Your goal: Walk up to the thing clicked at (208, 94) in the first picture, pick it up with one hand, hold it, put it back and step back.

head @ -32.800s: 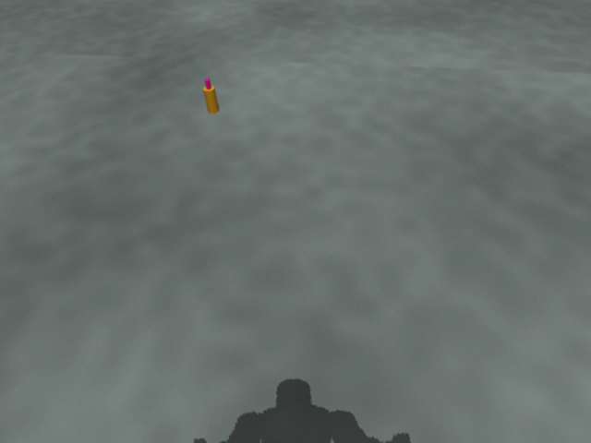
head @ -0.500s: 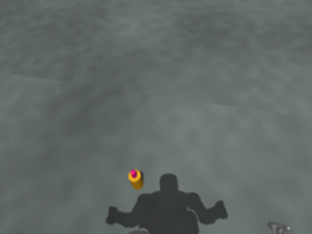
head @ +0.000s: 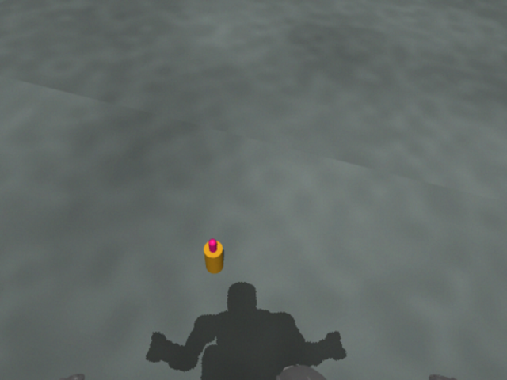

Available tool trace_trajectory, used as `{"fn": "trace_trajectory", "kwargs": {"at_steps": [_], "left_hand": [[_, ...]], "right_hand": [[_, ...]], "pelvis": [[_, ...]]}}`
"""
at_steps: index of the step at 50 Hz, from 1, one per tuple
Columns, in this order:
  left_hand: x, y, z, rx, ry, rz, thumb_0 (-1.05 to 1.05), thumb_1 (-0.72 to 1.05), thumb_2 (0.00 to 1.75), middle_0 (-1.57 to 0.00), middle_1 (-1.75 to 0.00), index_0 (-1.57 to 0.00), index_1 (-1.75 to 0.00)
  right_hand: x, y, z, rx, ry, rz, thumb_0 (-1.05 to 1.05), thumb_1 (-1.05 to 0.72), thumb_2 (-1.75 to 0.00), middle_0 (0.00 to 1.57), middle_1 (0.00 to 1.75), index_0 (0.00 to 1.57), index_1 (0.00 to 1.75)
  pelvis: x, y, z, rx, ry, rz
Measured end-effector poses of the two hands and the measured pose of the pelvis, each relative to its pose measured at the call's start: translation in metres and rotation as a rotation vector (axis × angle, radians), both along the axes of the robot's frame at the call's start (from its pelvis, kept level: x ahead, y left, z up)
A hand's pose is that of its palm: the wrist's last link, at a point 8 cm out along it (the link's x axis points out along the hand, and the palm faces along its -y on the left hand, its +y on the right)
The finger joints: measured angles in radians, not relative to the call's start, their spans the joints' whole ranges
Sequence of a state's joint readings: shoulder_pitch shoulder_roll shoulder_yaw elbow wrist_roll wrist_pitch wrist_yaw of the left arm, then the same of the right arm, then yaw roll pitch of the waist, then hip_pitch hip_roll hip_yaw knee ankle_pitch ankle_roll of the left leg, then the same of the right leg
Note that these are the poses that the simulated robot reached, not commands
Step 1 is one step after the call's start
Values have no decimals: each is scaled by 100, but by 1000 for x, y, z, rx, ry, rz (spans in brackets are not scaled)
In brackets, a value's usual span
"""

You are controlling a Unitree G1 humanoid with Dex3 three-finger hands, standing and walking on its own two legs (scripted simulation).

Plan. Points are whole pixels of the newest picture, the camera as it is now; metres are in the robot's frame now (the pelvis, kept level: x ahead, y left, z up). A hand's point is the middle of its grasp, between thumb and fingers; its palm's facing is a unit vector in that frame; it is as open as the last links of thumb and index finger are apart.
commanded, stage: step back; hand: left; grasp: from the side
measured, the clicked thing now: (213, 254) +0.62 +0.13 -0.66
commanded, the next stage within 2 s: none
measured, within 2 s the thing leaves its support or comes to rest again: neither
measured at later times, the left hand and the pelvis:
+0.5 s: hand out of the picture -0.04 +0.23 -0.13, palm faces -0.01 -0.90 -0.43, open 7.4 cm; pelvis -0.17 -0.04 -0.01, yaw +0 degrees
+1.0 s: hand out of the picture -0.28 +0.19 -0.17, palm faces -0.04 -0.92 -0.39, open 7.4 cm; pelvis -0.36 -0.08 -0.02, yaw -2 degrees
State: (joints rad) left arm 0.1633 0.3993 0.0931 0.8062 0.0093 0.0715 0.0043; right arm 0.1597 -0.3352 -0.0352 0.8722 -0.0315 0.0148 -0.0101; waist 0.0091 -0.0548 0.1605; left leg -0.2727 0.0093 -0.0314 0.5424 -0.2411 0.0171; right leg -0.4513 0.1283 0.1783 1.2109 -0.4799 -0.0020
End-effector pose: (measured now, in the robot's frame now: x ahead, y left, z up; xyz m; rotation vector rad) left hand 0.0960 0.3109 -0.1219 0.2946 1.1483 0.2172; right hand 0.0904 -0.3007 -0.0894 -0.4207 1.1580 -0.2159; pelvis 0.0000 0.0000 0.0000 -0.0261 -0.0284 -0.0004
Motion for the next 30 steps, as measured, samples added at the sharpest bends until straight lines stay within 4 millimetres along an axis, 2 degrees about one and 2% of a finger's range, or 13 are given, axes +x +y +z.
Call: {"fn": "trace_trajectory", "kwargs": {"at_steps": [4, 8, 12, 16, 19, 23, 26, 30], "left_hand": [[-34, -1, -3, 27, 48, -17, 1, 91, 90, -20, -30, -20, -29], [-63, -11, -5, 53, 77, -49, 1, 91, 90, -20, -30, -20, -29], [-95, -29, 0, 70, 69, -60, 1, 91, 90, -20, -30, -20, -29], [-127, -43, 18, 72, 49, -53, 1, 91, 90, -20, -30, -21, -29], [-139, -47, 29, 84, 28, -44, 1, 90, 90, -21, -30, -21, -30], [-142, -46, 34, 101, -40, -55, 1, 90, 90, -21, -30, -21, -30], [-145, -44, 29, 99, -99, -61, 1, 90, 90, -21, -30, -21, -30], [-161, -39, 11, 64, -151, -55, 0, 90, 90, -21, -30, -21, -30]], "right_hand": [[-11, -7, -2, 2, -63, -3, 1, -90, -90, 20, 30, 21, 30], [-30, -23, -12, 14, -112, -8, 0, -90, -90, 20, 30, 21, 30], [-60, -45, -31, 35, -128, -34, 0, -90, -90, 20, 30, 21, 30], [-100, -54, -34, 57, -81, -74, 0, -90, -90, 20, 30, 20, 30], [-133, -58, -32, 63, -42, -77, 0, -90, -90, 20, 30, 20, 30], [-178, -61, -35, 45, 31, -68, 0, -90, -90, 20, 30, 20, 30], [-207, -57, -37, 29, 83, -47, 1, -90, -90, 20, 30, 20, 30], [-239, -48, -37, 9, 103, -19, 1, -90, -90, 20, 30, 20, 30]], "pelvis": [[-26, -6, -4, 13, -2, -29], [-58, -17, -13, 27, -11, -66], [-90, -30, -22, -6, -37, -61], [-112, -39, -13, 54, -33, -64], [-127, -41, -6, 70, -15, -48], [-152, -43, -6, 58, 3, -18], [-175, -42, -11, 44, 6, 18], [-210, -38, -21, 57, -15, 52]]}}
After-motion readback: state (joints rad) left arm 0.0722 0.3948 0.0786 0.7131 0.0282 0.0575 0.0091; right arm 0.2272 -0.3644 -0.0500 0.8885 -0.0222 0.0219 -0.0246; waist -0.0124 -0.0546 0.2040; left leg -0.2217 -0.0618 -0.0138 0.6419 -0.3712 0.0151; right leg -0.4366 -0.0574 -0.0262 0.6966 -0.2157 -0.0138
